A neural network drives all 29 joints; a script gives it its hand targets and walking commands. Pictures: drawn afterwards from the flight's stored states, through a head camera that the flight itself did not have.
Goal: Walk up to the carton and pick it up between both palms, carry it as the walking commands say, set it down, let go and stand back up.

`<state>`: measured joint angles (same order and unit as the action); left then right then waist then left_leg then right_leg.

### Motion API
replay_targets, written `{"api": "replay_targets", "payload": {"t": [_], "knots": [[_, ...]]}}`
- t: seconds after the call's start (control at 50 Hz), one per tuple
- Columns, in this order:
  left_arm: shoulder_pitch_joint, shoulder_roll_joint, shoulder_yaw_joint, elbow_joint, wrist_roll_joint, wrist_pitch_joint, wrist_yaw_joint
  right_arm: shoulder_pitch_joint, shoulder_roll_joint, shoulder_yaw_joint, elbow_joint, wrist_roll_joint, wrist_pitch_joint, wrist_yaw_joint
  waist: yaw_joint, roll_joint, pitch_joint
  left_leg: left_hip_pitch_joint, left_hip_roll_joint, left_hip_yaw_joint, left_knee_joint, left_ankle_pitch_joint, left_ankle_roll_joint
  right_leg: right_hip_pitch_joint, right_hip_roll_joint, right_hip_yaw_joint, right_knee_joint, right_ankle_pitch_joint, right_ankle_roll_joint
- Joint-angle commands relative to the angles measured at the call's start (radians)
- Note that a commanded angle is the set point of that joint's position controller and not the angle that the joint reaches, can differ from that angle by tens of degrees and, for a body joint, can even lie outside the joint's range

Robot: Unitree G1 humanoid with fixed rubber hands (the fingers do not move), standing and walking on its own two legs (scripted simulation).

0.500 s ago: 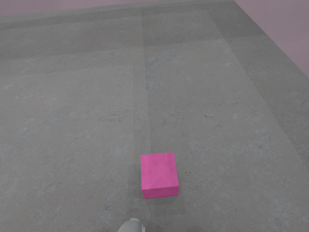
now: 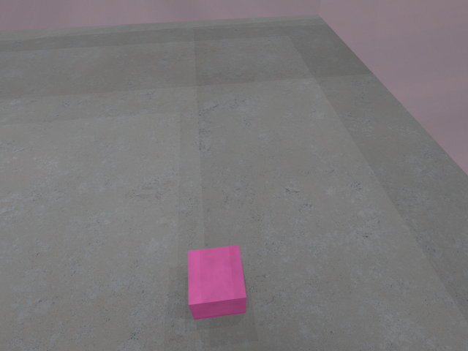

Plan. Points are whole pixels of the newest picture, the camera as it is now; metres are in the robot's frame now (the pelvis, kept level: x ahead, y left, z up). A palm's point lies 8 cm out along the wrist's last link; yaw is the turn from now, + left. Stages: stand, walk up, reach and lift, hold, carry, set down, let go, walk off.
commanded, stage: walk up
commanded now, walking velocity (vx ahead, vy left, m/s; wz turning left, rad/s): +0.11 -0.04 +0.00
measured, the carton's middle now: (216, 281) +0.52 +0.07 -0.69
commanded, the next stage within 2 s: none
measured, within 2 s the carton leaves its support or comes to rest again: neither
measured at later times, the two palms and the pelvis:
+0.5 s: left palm out of the picture -0.02 +0.24 -0.15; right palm out of the picture -0.02 -0.27 -0.15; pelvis -0.02 -0.02 -0.01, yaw +4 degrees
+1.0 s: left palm out of the picture -0.11 +0.21 -0.12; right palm out of the picture +0.01 -0.23 -0.15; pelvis -0.01 +0.00 +0.01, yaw +0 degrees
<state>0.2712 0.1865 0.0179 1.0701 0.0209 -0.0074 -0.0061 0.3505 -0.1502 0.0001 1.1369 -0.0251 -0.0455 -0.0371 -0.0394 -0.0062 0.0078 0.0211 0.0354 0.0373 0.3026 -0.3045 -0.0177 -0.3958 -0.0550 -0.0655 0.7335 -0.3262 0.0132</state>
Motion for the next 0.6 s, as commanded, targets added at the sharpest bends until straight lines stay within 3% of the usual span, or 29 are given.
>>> {"api": "replay_targets", "payload": {"t": [0.0,0.02,0.04,0.06,0.08,0.1,0.12,0.14,0.16,0.18,0.2,0.24,0.26,0.32,0.36,0.38,0.44,0.46,0.48,0.5,0.52,0.54,0.56,0.58], "knots": [[0.039,0.039,0.014,-0.035,-0.010,-0.019,0.009,0.009,-0.135,-0.031,0.009,0.018,-0.005,0.002,0.069,0.144,0.142,-0.161,0.130,0.018,0.025,0.664,0.083,0.129,0.045,-0.099,-0.261,0.210,0.010],[0.072,0.038,0.024,-0.029,-0.011,-0.025,0.015,0.055,-0.111,-0.027,0.022,0.022,0.004,0.002,0.082,0.111,0.081,-0.184,0.076,0.038,0.079,0.608,0.062,0.248,0.052,-0.111,-0.306,0.280,-0.007],[0.098,0.102,0.046,-0.026,-0.010,-0.033,0.025,0.078,-0.089,-0.016,0.022,0.024,0.009,-0.003,0.096,0.057,0.014,-0.250,0.056,0.026,0.133,0.518,0.031,0.365,-0.036,-0.060,-0.254,0.526,-0.029],[0.101,0.145,0.056,-0.033,-0.015,-0.031,0.030,0.107,-0.084,-0.015,0.014,0.027,0.013,-0.006,0.092,-0.015,-0.054,-0.281,0.041,0.021,0.166,0.289,0.011,0.434,-0.131,0.010,-0.226,0.758,-0.056],[0.071,0.163,0.056,-0.038,-0.023,-0.024,0.030,0.124,-0.091,-0.022,0.003,0.026,0.021,-0.006,0.071,-0.071,-0.074,-0.263,0.036,0.011,0.164,0.069,0.002,0.413,-0.195,0.067,-0.248,0.825,-0.075],[0.050,0.178,0.051,-0.043,-0.020,-0.024,0.030,0.114,-0.095,-0.030,-0.006,0.027,0.032,-0.004,0.060,-0.081,-0.055,-0.246,0.015,0.001,0.173,-0.098,0.003,0.359,-0.220,0.102,-0.281,0.784,-0.072],[0.008,0.163,0.049,-0.042,-0.020,-0.016,0.032,0.150,-0.081,-0.020,0.001,0.025,0.043,-0.006,0.039,-0.126,-0.037,-0.248,0.006,-0.006,0.139,-0.097,-0.007,0.313,-0.209,0.107,-0.294,0.626,-0.092],[-0.005,0.157,0.047,-0.037,-0.014,-0.010,0.034,0.136,-0.084,-0.015,0.010,0.021,0.050,-0.010,0.030,-0.129,-0.011,-0.230,0.008,0.000,0.118,-0.075,-0.017,0.264,-0.195,0.132,-0.333,0.497,-0.086],[0.049,0.201,0.062,-0.032,-0.008,-0.003,0.043,0.122,-0.112,-0.033,0.018,0.020,0.067,-0.007,0.048,-0.072,-0.020,-0.285,-0.017,0.021,0.211,-0.114,-0.026,0.303,-0.260,0.219,-0.355,0.420,-0.101],[0.128,0.240,0.075,-0.014,-0.010,0.005,0.058,0.109,-0.125,-0.043,0.010,0.014,0.078,0.000,0.072,-0.107,-0.060,-0.354,-0.029,0.018,0.388,-0.220,-0.035,0.377,-0.353,0.324,-0.383,0.457,-0.145],[0.123,0.226,0.071,-0.017,-0.008,0.003,0.062,0.127,-0.110,-0.032,0.011,0.015,0.084,0.003,0.071,-0.181,-0.094,-0.349,-0.005,-0.022,0.512,-0.296,-0.033,0.347,-0.388,0.341,-0.435,0.443,-0.162],[0.107,0.215,0.076,-0.022,-0.004,0.008,0.072,0.107,-0.113,-0.032,-0.003,0.004,0.092,0.014,0.058,-0.150,-0.076,-0.371,0.002,-0.062,0.613,-0.264,-0.026,0.266,-0.380,0.319,-0.481,0.269,-0.152],[0.070,0.198,0.075,-0.025,-0.003,0.011,0.073,0.097,-0.103,-0.029,-0.006,0.000,0.094,0.019,0.048,-0.145,-0.058,-0.369,0.014,-0.068,0.618,-0.219,-0.019,0.211,-0.350,0.269,-0.505,0.139,-0.134],[0.005,0.185,0.078,-0.049,0.003,0.021,0.074,0.093,-0.092,-0.025,-0.013,-0.010,0.106,0.042,0.016,-0.159,-0.020,-0.360,0.006,-0.042,0.618,-0.117,-0.023,0.093,-0.324,0.197,-0.562,-0.102,-0.101],[-0.044,0.177,0.082,-0.071,0.013,0.031,0.061,0.109,-0.077,-0.016,-0.014,-0.006,0.112,0.048,-0.023,-0.191,-0.005,-0.275,-0.010,0.004,0.516,-0.124,-0.019,-0.008,-0.293,0.128,-0.582,-0.158,-0.082],[-0.083,0.165,0.081,-0.079,0.018,0.033,0.045,0.124,-0.058,-0.005,-0.010,-0.003,0.105,0.044,-0.037,-0.248,-0.012,-0.215,-0.024,0.038,0.434,-0.123,-0.006,-0.038,-0.251,0.072,-0.576,-0.156,-0.075],[-0.090,0.158,0.081,-0.079,0.017,0.055,0.023,0.167,-0.069,-0.005,-0.003,-0.004,0.093,0.033,-0.069,-0.179,0.043,-0.135,-0.050,0.111,0.187,-0.067,0.017,-0.092,-0.162,-0.023,-0.485,-0.185,-0.033],[-0.061,0.127,0.066,-0.082,0.019,0.063,0.018,0.179,-0.101,-0.010,-0.002,-0.004,0.082,0.027,-0.066,-0.057,0.046,-0.134,0.009,0.055,0.135,-0.093,0.032,-0.125,-0.136,-0.042,-0.374,-0.207,-0.037],[-0.033,0.076,0.045,-0.102,0.014,0.069,0.015,0.176,-0.170,-0.030,-0.012,-0.013,0.072,0.017,-0.055,0.233,0.088,-0.245,0.178,-0.187,-0.078,-0.368,0.081,-0.158,-0.046,-0.101,-0.159,-0.217,-0.020],[-0.011,0.043,0.041,-0.108,0.004,0.078,0.011,0.056,-0.235,-0.052,-0.068,-0.024,0.062,0.010,-0.006,0.440,0.151,-0.446,0.361,-0.458,-0.317,-0.637,0.133,-0.150,0.037,-0.073,0.101,-0.142,0.025],[0.038,0.070,0.046,-0.080,0.004,0.086,0.005,-0.103,-0.237,-0.049,-0.106,-0.012,0.060,0.008,0.078,0.361,0.186,-0.574,0.353,-0.410,-0.323,-0.628,0.127,-0.125,0.037,0.023,0.214,-0.083,0.031],[0.055,0.086,0.051,-0.064,0.001,0.089,0.004,-0.175,-0.215,-0.051,-0.131,-0.004,0.053,0.007,0.079,0.319,0.177,-0.624,0.306,-0.334,-0.289,-0.513,0.133,-0.023,0.039,0.033,0.269,-0.061,0.023],[0.061,0.090,0.053,-0.039,-0.005,0.085,0.002,-0.210,-0.174,-0.043,-0.126,0.000,0.043,0.004,0.093,0.205,0.165,-0.619,0.233,-0.226,-0.224,-0.341,0.113,0.034,0.036,0.039,0.295,0.001,0.020],[0.083,0.090,0.049,-0.011,-0.006,0.075,0.001,-0.218,-0.153,-0.032,-0.112,0.010,0.036,0.001,0.100,0.138,0.113,-0.552,0.188,-0.142,-0.156,-0.225,0.092,0.027,0.037,0.040,0.258,0.025,0.019]]}}
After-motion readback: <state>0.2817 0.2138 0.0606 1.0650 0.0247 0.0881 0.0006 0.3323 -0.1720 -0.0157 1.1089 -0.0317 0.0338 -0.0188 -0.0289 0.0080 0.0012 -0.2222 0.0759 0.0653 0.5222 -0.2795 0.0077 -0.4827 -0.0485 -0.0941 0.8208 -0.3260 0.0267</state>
